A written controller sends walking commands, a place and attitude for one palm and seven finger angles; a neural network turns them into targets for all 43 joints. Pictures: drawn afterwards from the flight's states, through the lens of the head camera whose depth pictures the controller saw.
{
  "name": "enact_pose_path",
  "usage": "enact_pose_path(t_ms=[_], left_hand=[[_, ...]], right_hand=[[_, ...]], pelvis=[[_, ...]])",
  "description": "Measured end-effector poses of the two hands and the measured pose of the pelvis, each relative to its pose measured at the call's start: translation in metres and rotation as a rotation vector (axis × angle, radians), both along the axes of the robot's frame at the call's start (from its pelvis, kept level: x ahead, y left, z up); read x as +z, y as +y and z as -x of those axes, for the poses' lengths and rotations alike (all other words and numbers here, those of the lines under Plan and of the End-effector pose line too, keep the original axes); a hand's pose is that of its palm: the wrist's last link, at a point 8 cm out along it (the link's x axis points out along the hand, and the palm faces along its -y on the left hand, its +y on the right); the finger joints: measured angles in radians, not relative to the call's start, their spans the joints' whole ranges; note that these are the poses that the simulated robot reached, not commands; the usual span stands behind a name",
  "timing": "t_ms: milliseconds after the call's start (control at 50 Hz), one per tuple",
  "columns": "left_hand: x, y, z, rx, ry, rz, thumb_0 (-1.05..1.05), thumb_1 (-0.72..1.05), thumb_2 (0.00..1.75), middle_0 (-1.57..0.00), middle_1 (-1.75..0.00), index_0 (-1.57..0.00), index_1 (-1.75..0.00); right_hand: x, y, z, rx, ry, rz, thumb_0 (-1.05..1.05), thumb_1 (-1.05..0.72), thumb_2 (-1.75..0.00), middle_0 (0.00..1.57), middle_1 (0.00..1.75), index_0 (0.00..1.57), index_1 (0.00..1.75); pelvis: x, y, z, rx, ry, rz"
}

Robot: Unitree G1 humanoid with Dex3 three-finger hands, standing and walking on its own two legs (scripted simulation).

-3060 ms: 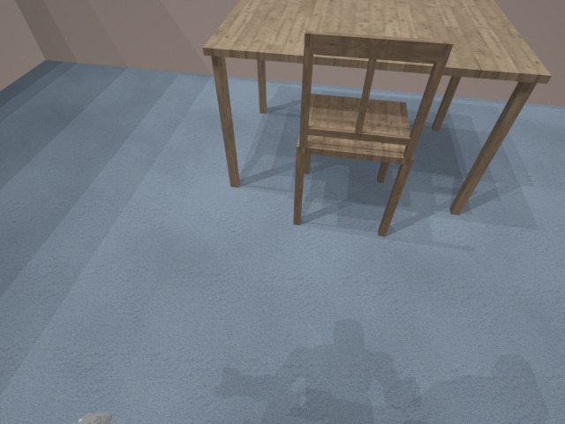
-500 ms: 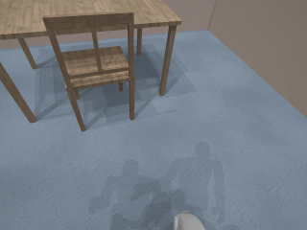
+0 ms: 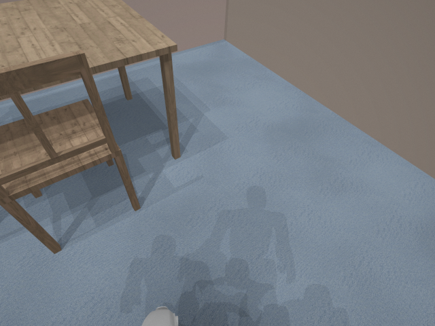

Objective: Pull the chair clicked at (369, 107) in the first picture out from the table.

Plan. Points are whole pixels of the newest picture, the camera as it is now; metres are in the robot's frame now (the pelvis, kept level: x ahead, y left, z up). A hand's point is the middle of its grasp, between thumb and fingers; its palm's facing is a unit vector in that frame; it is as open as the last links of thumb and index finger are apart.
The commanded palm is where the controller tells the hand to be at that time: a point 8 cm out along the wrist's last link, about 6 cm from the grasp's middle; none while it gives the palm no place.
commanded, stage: walk to a spot facing it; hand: left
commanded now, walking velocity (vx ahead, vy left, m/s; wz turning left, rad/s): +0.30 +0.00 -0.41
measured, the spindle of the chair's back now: (35, 127) +0.65 +0.59 -0.10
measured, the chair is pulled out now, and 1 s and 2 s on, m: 0.00 0.00 0.00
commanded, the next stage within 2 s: turn to face it in 0.34 s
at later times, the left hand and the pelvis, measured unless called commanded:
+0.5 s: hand (141, 265) +0.28 +0.19 -0.17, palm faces -0.24 -0.96 -0.17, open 7.4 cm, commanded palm none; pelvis +0.16 +0.02 +0.00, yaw -16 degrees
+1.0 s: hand (148, 253) +0.31 +0.18 -0.19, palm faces +0.00 -0.99 -0.17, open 7.4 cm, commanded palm none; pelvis +0.21 +0.01 -0.02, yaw -3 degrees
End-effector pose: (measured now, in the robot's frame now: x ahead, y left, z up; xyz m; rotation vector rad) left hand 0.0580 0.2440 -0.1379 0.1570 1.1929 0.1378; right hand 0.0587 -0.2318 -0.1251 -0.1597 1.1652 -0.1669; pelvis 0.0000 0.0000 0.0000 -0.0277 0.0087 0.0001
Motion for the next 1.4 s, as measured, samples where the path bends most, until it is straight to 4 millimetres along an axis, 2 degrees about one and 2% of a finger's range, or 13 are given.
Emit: enact_pose_path(t_ms=[120, 200, 280, 400, 500, 580, 660, 760, 840, 1000, 1160, 1280, 1400], left_hand=[[-0.014, 0.033, -0.005, 0.062, 0.084, 0.012, 0.00, 0.92, 0.90, -0.20, -0.30, -0.20, -0.30], [-0.016, 0.048, -0.024, 0.025, 0.170, 0.012, 0.00, 0.91, 0.90, -0.20, -0.30, -0.20, -0.30], [-0.008, 0.050, -0.068, -0.029, 0.177, 0.020, 0.00, 0.91, 0.90, -0.19, -0.30, -0.20, -0.30], [-0.004, 0.032, -0.150, -0.130, 0.139, 0.028, 0.00, 0.91, 0.90, -0.19, -0.30, -0.20, -0.30], [-0.004, -0.005, -0.226, -0.253, 0.081, 0.014, 0.00, 0.91, 0.90, -0.19, -0.30, -0.20, -0.30], [-0.008, -0.042, -0.283, -0.333, -0.018, -0.020, 0.00, 0.91, 0.90, -0.19, -0.30, -0.20, -0.30], [0.003, -0.070, -0.309, -0.334, -0.098, -0.012, 0.00, 0.91, 0.90, -0.19, -0.30, -0.20, -0.30], [0.013, -0.081, -0.312, -0.278, -0.118, 0.005, 0.00, 0.91, 0.90, -0.20, -0.30, -0.20, -0.30], [0.010, -0.072, -0.300, -0.211, -0.108, 0.023, 0.00, 0.90, 0.90, -0.20, -0.30, -0.20, -0.30], [-0.025, -0.010, -0.249, -0.029, -0.011, 0.026, 0.00, 0.90, 0.90, -0.20, -0.30, -0.20, -0.30], [-0.003, 0.030, -0.200, 0.093, 0.085, -0.043, 0.00, 0.91, 0.90, -0.19, -0.30, -0.20, -0.30], [0.012, 0.026, -0.186, 0.160, 0.069, -0.086, 0.00, 0.91, 0.90, -0.19, -0.30, -0.20, -0.30], [0.020, -0.003, -0.181, 0.211, -0.024, -0.125, 0.00, 0.91, 0.90, -0.19, -0.30, -0.20, -0.30]], right_hand=[[0.008, 0.029, -0.094, 0.051, -0.130, 0.023, 0.01, -0.90, -0.90, 0.20, 0.30, 0.20, 0.30], [0.014, 0.041, -0.118, 0.011, -0.171, 0.036, 0.01, -0.90, -0.90, 0.20, 0.30, 0.21, 0.30], [0.017, 0.045, -0.106, -0.079, -0.102, 0.038, 0.00, -0.91, -0.90, 0.20, 0.30, 0.21, 0.30], [0.013, 0.027, -0.073, -0.217, 0.045, 0.066, -0.01, -0.93, -0.90, 0.20, 0.30, 0.21, 0.30], [-0.003, 0.019, -0.039, -0.333, 0.169, 0.028, 0.00, -0.92, -0.90, 0.20, 0.30, 0.21, 0.30], [-0.028, 0.015, -0.017, -0.396, 0.271, -0.035, 0.00, -0.91, -0.90, 0.20, 0.30, 0.20, 0.30], [-0.035, 0.016, -0.019, -0.397, 0.346, -0.088, 0.01, -0.91, -0.90, 0.20, 0.30, 0.20, 0.30], [-0.029, 0.014, -0.057, -0.338, 0.301, -0.115, 0.01, -0.91, -0.90, 0.20, 0.30, 0.20, 0.30], [-0.023, 0.010, -0.096, -0.268, 0.232, -0.104, 0.01, -0.91, -0.90, 0.20, 0.30, 0.20, 0.30], [-0.016, -0.007, -0.160, -0.114, 0.126, 0.039, 0.02, -0.92, -0.90, 0.20, 0.30, 0.20, 0.30], [0.005, -0.013, -0.197, -0.009, 0.097, 0.078, 0.01, -0.91, -0.90, 0.20, 0.30, 0.20, 0.30], [0.002, -0.024, -0.228, 0.072, 0.069, 0.053, 0.01, -0.90, -0.90, 0.20, 0.30, 0.21, 0.30], [-0.020, -0.047, -0.261, 0.151, 0.036, 0.009, 0.01, -0.90, -0.90, 0.20, 0.30, 0.21, 0.30]], pelvis=[[-0.007, 0.029, -0.054, -0.041, -0.007, 0.011], [-0.005, 0.042, -0.083, -0.103, -0.017, -0.002], [0.004, 0.046, -0.109, -0.157, -0.016, -0.003], [0.008, 0.041, -0.141, -0.230, -0.011, -0.002], [0.000, 0.023, -0.164, -0.287, -0.017, -0.016], [-0.016, -0.001, -0.185, -0.288, -0.020, -0.036], [-0.014, -0.013, -0.195, -0.254, -0.026, -0.025], [-0.004, -0.018, -0.201, -0.198, -0.024, -0.033], [-0.002, -0.014, -0.204, -0.146, -0.018, -0.030], [-0.019, 0.009, -0.209, -0.046, -0.003, -0.001], [0.000, 0.010, -0.213, 0.029, 0.011, -0.009], [0.003, -0.005, -0.213, 0.099, 0.007, -0.015], [-0.008, -0.035, -0.209, 0.185, 0.003, -0.038]])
